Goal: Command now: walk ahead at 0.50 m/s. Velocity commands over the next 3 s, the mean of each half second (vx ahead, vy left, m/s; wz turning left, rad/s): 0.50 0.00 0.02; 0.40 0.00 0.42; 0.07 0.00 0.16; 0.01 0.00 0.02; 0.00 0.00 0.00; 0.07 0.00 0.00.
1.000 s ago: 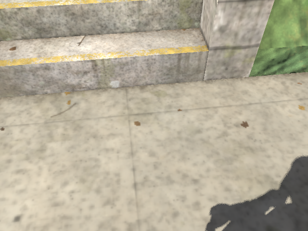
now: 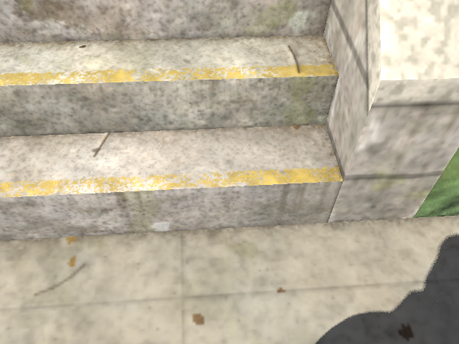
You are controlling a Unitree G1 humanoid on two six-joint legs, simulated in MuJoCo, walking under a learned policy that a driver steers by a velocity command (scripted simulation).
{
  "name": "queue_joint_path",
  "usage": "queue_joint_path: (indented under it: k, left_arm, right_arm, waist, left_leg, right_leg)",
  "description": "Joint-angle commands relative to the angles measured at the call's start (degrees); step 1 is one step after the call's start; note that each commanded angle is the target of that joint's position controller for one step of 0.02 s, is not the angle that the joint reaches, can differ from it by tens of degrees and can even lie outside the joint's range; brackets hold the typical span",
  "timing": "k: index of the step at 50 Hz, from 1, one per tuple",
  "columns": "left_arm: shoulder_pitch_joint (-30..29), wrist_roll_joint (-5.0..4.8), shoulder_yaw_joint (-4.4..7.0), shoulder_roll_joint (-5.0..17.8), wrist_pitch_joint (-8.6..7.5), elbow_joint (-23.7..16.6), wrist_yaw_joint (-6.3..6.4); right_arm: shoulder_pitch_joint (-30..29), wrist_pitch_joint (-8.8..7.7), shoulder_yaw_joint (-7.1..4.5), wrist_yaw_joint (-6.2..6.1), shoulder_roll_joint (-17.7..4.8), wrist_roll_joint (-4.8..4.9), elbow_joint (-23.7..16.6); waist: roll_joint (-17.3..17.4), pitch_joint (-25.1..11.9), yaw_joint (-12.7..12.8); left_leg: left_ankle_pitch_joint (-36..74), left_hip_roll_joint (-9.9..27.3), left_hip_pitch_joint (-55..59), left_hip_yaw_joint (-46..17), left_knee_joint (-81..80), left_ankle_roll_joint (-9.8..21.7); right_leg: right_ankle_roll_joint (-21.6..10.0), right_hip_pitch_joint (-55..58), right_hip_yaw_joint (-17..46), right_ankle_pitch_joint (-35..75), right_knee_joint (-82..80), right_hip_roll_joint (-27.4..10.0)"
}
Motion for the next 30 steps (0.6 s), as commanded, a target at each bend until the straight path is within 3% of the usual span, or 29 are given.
queue_joint_path:
  k: [1,3,5,7,12,17,20,21,22,23,24,25,26,27,29,30]
  left_arm:
    - [1.84,1.35,0.88,2.92,0.51,-2.68,-0.75]
    - [1.02,1.54,0.89,2.12,1.51,-3.06,-1.32]
    - [-3.35,1.55,0.88,2.37,2.15,-4.65,-1.64]
    - [-8.62,1.29,0.88,2.93,2.36,-6.41,-1.77]
    - [-19.57,0.38,0.37,2.92,1.78,-9.83,-1.78]
    - [-26.15,0.21,0.33,3.76,1.02,-12.12,-1.82]
    - [-23.07,-0.02,0.73,4.53,0.12,-11.7,-1.46]
    - [-18.01,0.35,1.2,5.34,-0.12,-10.23,-0.99]
    - [-8.64,0.77,1.94,6.54,-0.63,-7.17,-0.33]
    - [1.81,2.23,3.07,10.01,-1.18,-4.76,0.59]
    - [7.0,3.46,4.76,16.06,-1.09,-4.13,0.73]
    - [1.38,1.78,4.11,13.06,-0.47,-5.09,0.37]
    - [-5.92,0.57,3.09,9.83,-0.57,-6.3,0.19]
    - [-9.1,0.01,2.16,6.65,-1.0,-6.42,0.07]
    - [-9.11,-0.33,1.04,3.55,-1.99,-4.77,0.37]
    - [-7.89,-0.44,0.87,3.51,-2.53,-4.02,0.5]
  right_arm:
    - [6.41,-0.89,-0.31,-0.39,-2.55,0.65,1.04]
    - [9.7,-1.88,-0.42,-0.63,-3.6,0.79,2.74]
    - [11.71,-2.22,-0.71,-0.74,-5.26,1.0,3.75]
    - [13.89,-2.16,-0.5,-0.66,-5.09,0.95,4.5]
    - [18.14,-2.25,-0.01,-0.86,-5.12,0.43,5.71]
    - [21.98,-2.13,0.04,-1.62,-5.3,0.0,7.68]
    - [20.19,-1.93,-0.35,-1.96,-6.37,-0.32,8.27]
    - [19.47,-1.9,-0.55,-1.9,-6.93,-0.26,8.29]
    - [18.19,-1.69,-0.59,-1.71,-7.25,-0.09,8.12]
    - [17.28,-1.94,0.02,-1.48,-5.63,0.6,6.71]
    - [23.28,-1.81,1.25,-0.99,0.38,3.5,5.44]
    - [20.11,-1.5,-0.25,-1.22,-5.34,1.59,6.5]
    - [15.28,-1.33,-0.68,-0.83,-5.61,1.18,5.16]
    - [13.21,-1.26,-0.36,-0.54,-4.23,0.79,4.96]
    - [13.13,0.29,-0.06,-0.14,-2.02,-0.59,5.16]
    - [13.16,1.0,-0.02,0.2,-1.35,-1.0,5.08]
  waist:
    - [4.05,-1.95,-0.13]
    - [3.84,-1.97,0.49]
    - [3.85,-0.28,0.42]
    - [3.95,1.04,-0.58]
    - [3.92,1.96,-3.13]
    - [5.12,3.37,-4.77]
    - [5.41,1.49,-2.17]
    - [5.85,-1.2,-0.17]
    - [4.26,-5.93,3.86]
    - [1.24,-12.48,7.56]
    - [-12.82,-20.42,5.67]
    - [-4.83,-17.92,3.86]
    - [-2.85,-9.58,1.04]
    - [0.03,-5.19,-0.33]
    - [-1.74,-1.97,-2.65]
    - [-2.27,-2.31,-3.04]
  left_leg:
    - [4.98,15.4,10.47,-18.66,-18.56,6.32]
    - [10.13,14.55,9.68,-15.93,-19.62,6.57]
    - [10.32,13.85,9.63,-13.83,-21.49,6.56]
    - [11.76,13.09,11.13,-12.42,-22.56,6.06]
    - [18.3,12.05,15.38,-9.57,-22.48,4.78]
    - [22.88,14.34,23.99,-9.03,-20.16,5.51]
    - [38.61,14.94,25.65,-7.4,-13.59,4.46]
    - [46.58,14.49,24.99,-7.63,-7.4,3.82]
    - [46.84,12.24,22.0,-6.36,3.06,2.89]
    - [32.56,9.77,10.59,-5.65,17.4,2.15]
    - [-4.14,-0.5,-11.89,-1.02,41.01,-0.67]
    - [-16.77,0.3,-16.2,-8.98,45.02,0.91]
    - [-10.91,3.91,-16.06,-9.81,43.21,1.18]
    - [-6.99,6.05,-14.08,-9.42,40.3,0.91]
    - [-4.74,7.76,-9.99,-8.88,37.12,-0.23]
    - [-3.9,7.67,-9.21,-8.34,37.5,-0.5]
  right_leg:
    - [0.54,-13.01,2.78,5.22,1.02,-5.37]
    - [1.47,-12.67,1.63,6.58,-0.89,-5.41]
    - [2.34,-16.33,0.64,10.15,-3.71,-6.33]
    - [3.16,-20.2,-0.19,14.22,-7.87,-6.89]
    - [3.81,-20.6,-2.36,21.46,-22.14,-5.49]
    - [1.73,-20.82,-3.13,19.97,-30.81,-4.04]
    - [-0.85,-12.66,-4.38,13.82,-35.12,-1.22]
    - [-1.8,-6.04,-4.81,12.14,-36.2,0.66]
    - [-3.0,5.0,-5.3,13.19,-39.99,1.81]
    - [-5.35,20.84,2.71,9.76,-40.27,-6.19]
    - [-13.03,37.98,30.39,2.62,-44.47,-24.54]
    - [-11.49,31.81,35.91,-0.11,-50.42,-24.61]
    - [-9.31,21.86,25.3,-1.9,-52.01,-22.13]
    - [-7.61,14.21,19.29,2.34,-55.19,-20.23]
    - [-4.2,7.44,9.22,14.32,-57.23,-16.4]
    - [-4.0,6.69,6.22,19.24,-57.13,-15.85]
